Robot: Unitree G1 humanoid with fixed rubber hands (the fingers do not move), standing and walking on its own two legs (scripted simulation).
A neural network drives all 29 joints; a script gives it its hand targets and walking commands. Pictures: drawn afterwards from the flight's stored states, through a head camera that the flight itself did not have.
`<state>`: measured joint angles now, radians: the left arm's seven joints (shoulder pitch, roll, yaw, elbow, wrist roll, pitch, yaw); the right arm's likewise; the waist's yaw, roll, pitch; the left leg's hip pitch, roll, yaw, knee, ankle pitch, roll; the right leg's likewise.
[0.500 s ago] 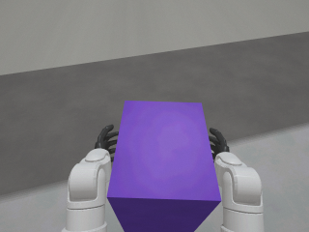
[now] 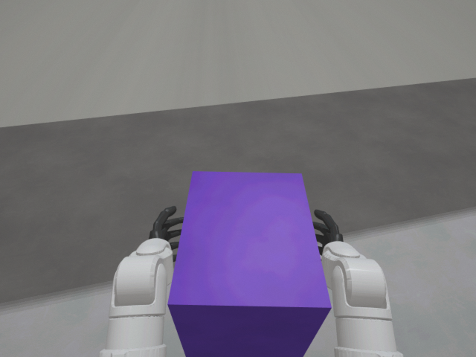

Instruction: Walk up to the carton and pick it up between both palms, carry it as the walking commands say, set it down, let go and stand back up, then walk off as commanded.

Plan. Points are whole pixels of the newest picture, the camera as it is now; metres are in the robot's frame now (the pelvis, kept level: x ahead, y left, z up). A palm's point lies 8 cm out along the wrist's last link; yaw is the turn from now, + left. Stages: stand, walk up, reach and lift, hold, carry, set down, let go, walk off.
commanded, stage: carry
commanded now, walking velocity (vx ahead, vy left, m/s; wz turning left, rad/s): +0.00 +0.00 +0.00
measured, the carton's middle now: (244, 276) +0.28 +0.00 -0.01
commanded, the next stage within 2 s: none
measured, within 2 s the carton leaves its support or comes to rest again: neither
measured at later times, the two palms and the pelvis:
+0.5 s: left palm (147, 270) +0.23 +0.15 +0.09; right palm (337, 274) +0.23 -0.13 +0.09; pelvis -0.04 +0.01 +0.00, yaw -1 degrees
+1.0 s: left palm (201, 281) +0.22 +0.07 +0.08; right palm (391, 290) +0.22 -0.21 +0.07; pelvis -0.06 -0.07 -0.01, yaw -1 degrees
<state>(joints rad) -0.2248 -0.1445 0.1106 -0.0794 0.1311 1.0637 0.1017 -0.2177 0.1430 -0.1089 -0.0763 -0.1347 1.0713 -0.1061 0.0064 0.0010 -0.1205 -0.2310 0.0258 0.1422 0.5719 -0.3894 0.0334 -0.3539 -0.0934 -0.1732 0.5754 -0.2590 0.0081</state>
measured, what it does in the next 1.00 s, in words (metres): shifts its weight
